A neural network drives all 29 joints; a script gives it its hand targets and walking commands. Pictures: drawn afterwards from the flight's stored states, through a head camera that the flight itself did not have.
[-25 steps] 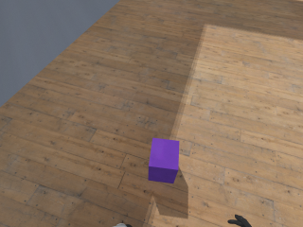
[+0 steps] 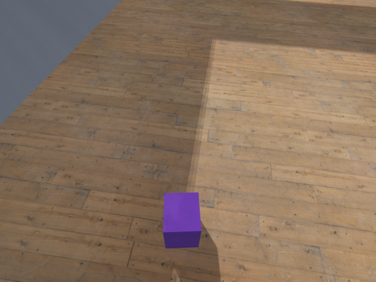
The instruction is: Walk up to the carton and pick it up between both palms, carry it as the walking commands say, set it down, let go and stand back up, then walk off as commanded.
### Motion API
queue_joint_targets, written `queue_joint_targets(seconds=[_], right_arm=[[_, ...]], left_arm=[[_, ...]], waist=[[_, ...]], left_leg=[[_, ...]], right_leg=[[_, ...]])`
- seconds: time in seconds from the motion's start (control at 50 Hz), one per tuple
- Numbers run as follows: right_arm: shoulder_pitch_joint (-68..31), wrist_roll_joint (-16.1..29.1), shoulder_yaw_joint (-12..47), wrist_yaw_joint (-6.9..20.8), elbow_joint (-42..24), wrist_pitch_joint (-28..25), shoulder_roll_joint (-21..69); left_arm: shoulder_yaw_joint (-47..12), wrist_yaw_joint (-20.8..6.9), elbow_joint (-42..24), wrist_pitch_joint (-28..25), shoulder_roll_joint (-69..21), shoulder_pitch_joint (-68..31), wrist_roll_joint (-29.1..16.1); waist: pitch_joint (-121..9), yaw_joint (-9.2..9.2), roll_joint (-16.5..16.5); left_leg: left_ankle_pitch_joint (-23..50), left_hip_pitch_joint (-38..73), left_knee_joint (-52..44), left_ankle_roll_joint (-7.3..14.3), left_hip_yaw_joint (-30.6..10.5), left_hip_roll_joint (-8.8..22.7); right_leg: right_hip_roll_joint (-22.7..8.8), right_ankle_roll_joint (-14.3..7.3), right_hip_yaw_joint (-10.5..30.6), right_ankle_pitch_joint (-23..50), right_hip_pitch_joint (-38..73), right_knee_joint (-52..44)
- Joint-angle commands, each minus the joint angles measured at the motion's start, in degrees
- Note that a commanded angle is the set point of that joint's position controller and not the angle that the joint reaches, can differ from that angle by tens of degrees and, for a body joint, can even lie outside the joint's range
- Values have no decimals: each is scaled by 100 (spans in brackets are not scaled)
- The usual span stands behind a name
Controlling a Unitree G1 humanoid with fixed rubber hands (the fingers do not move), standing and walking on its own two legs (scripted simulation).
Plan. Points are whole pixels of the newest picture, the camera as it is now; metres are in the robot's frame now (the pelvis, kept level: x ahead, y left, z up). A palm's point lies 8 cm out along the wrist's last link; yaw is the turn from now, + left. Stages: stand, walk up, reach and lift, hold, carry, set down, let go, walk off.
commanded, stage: walk up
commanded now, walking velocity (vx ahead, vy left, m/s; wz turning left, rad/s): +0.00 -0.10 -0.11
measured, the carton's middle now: (181, 220) +0.53 -0.01 -0.66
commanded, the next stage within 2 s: none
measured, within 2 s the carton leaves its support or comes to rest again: neither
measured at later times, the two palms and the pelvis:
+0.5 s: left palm out of the picture +0.05 +0.17 -0.14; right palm out of the picture +0.01 -0.28 -0.14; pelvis +0.00 -0.05 +0.00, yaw +1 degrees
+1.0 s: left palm out of the picture +0.10 +0.31 -0.14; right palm out of the picture +0.03 -0.19 -0.10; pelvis +0.07 +0.05 +0.01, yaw +1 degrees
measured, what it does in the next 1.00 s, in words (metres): steps on the spot: right foot, then left foot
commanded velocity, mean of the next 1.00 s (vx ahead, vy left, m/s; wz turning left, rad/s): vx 0.13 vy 0.00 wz -0.01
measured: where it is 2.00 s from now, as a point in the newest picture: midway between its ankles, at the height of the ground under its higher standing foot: outside the picture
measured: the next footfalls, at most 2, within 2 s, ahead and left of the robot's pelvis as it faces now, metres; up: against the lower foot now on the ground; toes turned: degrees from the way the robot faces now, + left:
right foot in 0.04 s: +0.06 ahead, -0.14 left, +0.00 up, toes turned -4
left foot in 0.40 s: +0.00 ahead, +0.07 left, +0.00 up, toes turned +1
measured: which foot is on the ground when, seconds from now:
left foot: down 0.00-0.04, up 0.06-0.38, down 0.40-0.52, up 0.54-0.80, down 0.82-1.00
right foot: up 0.00-0.02, down 0.04-0.82, up 0.84-1.00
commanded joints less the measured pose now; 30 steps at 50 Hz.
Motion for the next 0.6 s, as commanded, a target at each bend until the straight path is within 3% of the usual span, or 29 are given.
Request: queue_joint_targets(seconds=[0.0, 0.02, 0.04, 0.06, 0.08, 0.1, 0.12, 0.14, 0.2, 0.3, 0.34, 0.36, 0.38, 0.4, 0.42, 0.46, 0.48, 0.5, 0.52, 0.54, 0.56, 0.58], right_arm=[[217, 62, -204, 35, -163, 87, -922], [431, 59, -115, 84, -170, 112, -552], [395, 40, 1, 74, -381, 153, -44], [-91, 97, -38, -2, -511, 238, -267], [200, 86, -39, 38, -198, 305, -281], [247, 116, -41, 81, -67, 319, -240], [334, 125, -41, 111, 67, 311, -254], [417, 111, -45, 130, 195, 297, -289], [255, 101, -13, 83, 320, 271, -232], [-43, 119, 55, -10, 316, 183, -94], [133, 141, 92, -35, 394, 92, -20], [294, 117, 97, -43, 447, 28, -40], [353, 50, 89, -45, 465, -41, -183], [125, 77, 82, -5, 466, -68, -285], [-2, 130, 121, 40, 499, -88, -104], [-27, 154, 179, 31, 522, -95, 43], [83, 111, 67, 2, 503, -136, -387], [57, 40, -87, 144, 515, -7, -635], [-617, -60, -37, 244, 118, 25, -326], [-1019, -133, -36, 293, -99, 22, -276], [-884, -76, -50, 337, -79, 4, -257], [-575, -18, -40, 348, -11, -51, -211]], left_arm=[[84, 66, 25, -171, 431, 799, -14], [104, 106, 7, -274, 716, 880, 18], [165, 123, -195, -314, 1215, 564, -15], [163, 184, -182, -329, 1086, 572, -9], [20, 198, -194, -423, 619, 338, 24], [-19, 211, -249, -466, 500, 36, 16], [-45, 236, -249, -494, 425, -136, -4], [-89, 269, -227, -522, 357, -133, -30], [-113, 323, -102, -580, 330, 207, -23], [-40, 394, 93, -550, 389, 511, 6], [-30, 409, 200, -518, 358, 555, -29], [-35, 401, 243, -510, 304, 549, -66], [-61, 373, 270, -519, 143, 581, -115], [-55, 349, 267, -532, 69, 683, -134], [-41, 353, 350, -528, 41, 627, -124], [-10, 333, 499, -512, 99, 671, -75], [155, 319, 396, -523, 317, 945, -113], [352, 314, 466, -457, 834, 1824, 8], [494, 369, 597, -429, 1273, 2143, 30], [432, 389, 600, -452, 1042, 2054, 79], [371, 374, 572, -505, 817, 1812, 75], [342, 347, 520, -574, 739, 1496, 42]], waist=[[-407, 302, 632], [-400, 276, -376], [-338, 186, -1792], [-306, 425, -1607], [-217, 301, -836], [-23, 171, -819], [-51, 62, -1020], [-115, 46, -1104], [-245, 175, -876], [-197, 372, -901], [-184, 268, -705], [-188, 220, -573], [-216, 293, -332], [-160, 550, 36], [-119, 487, 235], [-105, 451, 329], [-240, 393, 461], [-283, 878, 497], [453, 1156, -768], [872, 1087, -807], [810, 783, -576], [561, 586, -598]], left_leg=[[1001, 35, -163, 581, -755, 893], [-26, -253, 704, 278, -263, 342], [-2240, -1196, 1622, -27, 65, -429], [-2282, -842, 2121, 57, -626, -292], [-1834, -729, 2011, 148, -891, -311], [-1455, -678, 2053, 221, -906, -372], [-1152, -546, 1991, 250, -943, -409], [-1039, -415, 1953, 226, -918, -464], [-1163, -244, 1689, 151, -861, -548], [-1378, 70, 633, 182, -756, -632], [-494, 591, -422, 183, -714, -644], [205, 1015, -928, 185, -826, -500], [784, 1299, -1040, 244, -1098, -146], [1280, 1071, -802, 289, -1214, -33], [1010, 740, -860, 305, -1141, -118], [669, 652, -1021, 302, -1059, -232], [-20, 834, -776, 357, -966, -93], [-2805, -577, 276, 358, -584, -596], [-2141, -1821, 1713, 169, -404, -620], [-1513, -2132, 2401, 126, -798, -309], [-1060, -1856, 2574, 114, -848, -189], [-794, -1462, 2481, 74, -795, -155]], right_leg=[[83, -211, -45, 679, 1147, -1570], [-620, -310, 765, 880, 1332, -2508], [-1915, -732, 2172, 1894, 1320, -2648], [-1926, -1106, 1985, 1676, 572, -2636], [-1758, -997, 1804, 1204, 586, -2668], [-1404, -871, 1482, 975, 524, -2709], [-1127, -777, 1213, 1052, 608, -2702], [-1032, -789, 1060, 1345, 698, -2662], [-1084, -974, 994, 1989, 1031, -2468], [-1204, -1164, 1234, 2014, 1325, -2282], [-1113, -1030, 1154, 2161, 1257, -2147], [-1024, -873, 1085, 2119, 1093, -2076], [-811, -692, 943, 2059, 917, -1950], [-428, -578, 663, 1811, 1050, -2004], [-347, -530, 539, 1661, 1354, -2040], [-388, -536, 539, 1626, 1544, -1982], [-673, -608, 705, 1190, 1612, -1750], [-1397, -902, 1826, -2487, 2306, -2169], [-2369, -1293, 3210, -3453, 2088, -3162], [-2606, -1416, 3477, -2937, 1576, -3542], [-2387, -1243, 3077, -2393, 1247, -3527], [-2098, -1079, 2527, -1704, 1110, -3443]])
